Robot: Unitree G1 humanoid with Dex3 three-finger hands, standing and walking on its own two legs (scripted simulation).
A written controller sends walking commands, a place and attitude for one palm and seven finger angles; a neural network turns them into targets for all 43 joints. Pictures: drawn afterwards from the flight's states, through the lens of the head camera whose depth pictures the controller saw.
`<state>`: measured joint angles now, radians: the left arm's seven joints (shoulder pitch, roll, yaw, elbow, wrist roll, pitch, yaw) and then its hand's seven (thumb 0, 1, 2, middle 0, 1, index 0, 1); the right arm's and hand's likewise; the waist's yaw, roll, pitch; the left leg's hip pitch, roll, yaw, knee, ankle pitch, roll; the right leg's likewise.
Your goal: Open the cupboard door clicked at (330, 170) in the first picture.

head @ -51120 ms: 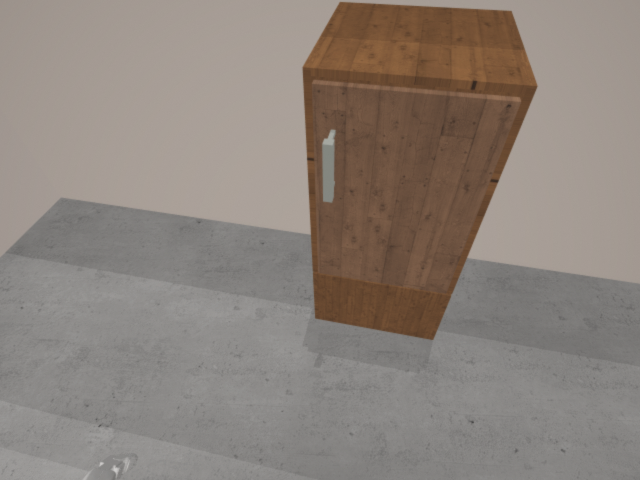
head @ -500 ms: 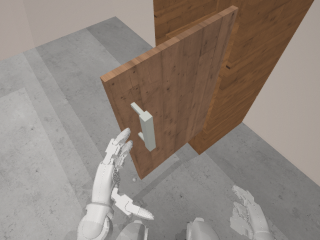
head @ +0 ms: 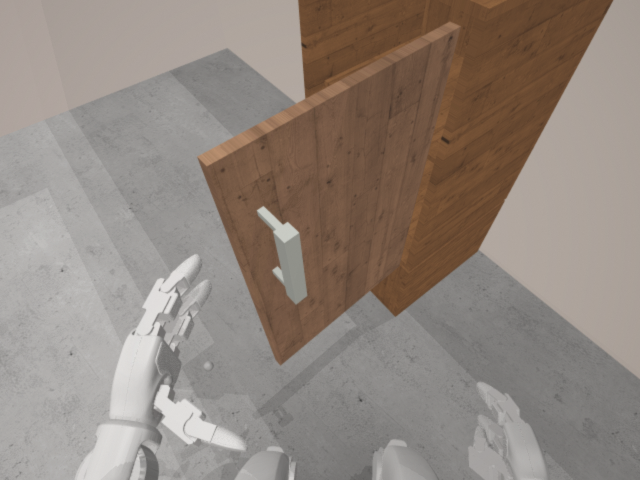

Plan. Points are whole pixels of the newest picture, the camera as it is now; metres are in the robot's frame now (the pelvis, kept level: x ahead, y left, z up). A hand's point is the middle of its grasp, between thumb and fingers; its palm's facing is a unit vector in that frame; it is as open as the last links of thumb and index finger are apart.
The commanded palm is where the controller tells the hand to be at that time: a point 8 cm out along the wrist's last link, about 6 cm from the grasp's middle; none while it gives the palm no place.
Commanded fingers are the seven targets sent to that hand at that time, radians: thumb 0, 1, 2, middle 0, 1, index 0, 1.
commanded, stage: draw the hand back to the body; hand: left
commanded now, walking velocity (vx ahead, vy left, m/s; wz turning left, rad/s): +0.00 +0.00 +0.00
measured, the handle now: (282, 257) +0.38 +0.08 +0.05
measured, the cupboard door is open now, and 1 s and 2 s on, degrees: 93 93 93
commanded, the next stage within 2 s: step back with the hand held close in 1.38 s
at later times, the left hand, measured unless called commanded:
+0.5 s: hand (89, 352) +0.22 +0.21 +0.15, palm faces +0.16 -0.94 -0.32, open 15.0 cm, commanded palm +0.18 +0.26 +0.17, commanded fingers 0.00 0.06 0.54 -0.17 -0.30 -0.17 -0.30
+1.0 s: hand out of the picture +0.22 +0.29 +0.24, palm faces +0.44 -0.79 -0.43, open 9.1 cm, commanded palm +0.17 +0.33 +0.26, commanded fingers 0.00 0.90 0.90 -0.20 -0.30 -0.20 -0.30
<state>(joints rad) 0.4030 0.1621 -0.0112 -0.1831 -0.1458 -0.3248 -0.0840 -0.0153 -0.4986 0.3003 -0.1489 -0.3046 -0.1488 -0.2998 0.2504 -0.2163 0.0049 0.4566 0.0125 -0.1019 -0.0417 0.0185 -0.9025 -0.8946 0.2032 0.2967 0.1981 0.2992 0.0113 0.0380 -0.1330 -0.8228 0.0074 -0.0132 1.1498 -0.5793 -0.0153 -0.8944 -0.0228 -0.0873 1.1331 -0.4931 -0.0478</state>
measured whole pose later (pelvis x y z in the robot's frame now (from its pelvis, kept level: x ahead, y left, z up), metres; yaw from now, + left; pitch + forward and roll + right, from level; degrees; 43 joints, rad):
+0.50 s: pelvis +0.02 +0.03 +0.06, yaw -1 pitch +5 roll -1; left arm 0.57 0.27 0.06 -0.39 -0.03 -0.08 0.08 -0.01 -0.25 0.41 -0.16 -0.30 -0.16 -0.30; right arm 0.27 -0.22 0.05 0.48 0.01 -0.12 -0.10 0.02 -0.90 -0.89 0.20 0.30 0.20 0.30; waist 0.03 0.06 -0.09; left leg -0.42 -0.01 0.01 0.81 -0.47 0.03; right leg -0.48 -0.02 -0.07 0.77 -0.37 0.00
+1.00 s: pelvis +0.03 +0.03 +0.09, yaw -1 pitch -4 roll -1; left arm 0.48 0.35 0.33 -0.39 -0.03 -0.09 0.13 0.00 0.59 0.77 -0.19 -0.31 -0.19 -0.30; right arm 0.21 -0.23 0.04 0.62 0.00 -0.14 -0.09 0.02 -0.90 -0.89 0.21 0.30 0.20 0.30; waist 0.07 0.06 0.02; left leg -0.07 -0.01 0.02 0.45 -0.32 0.03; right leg -0.13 -0.01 -0.05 0.42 -0.22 0.00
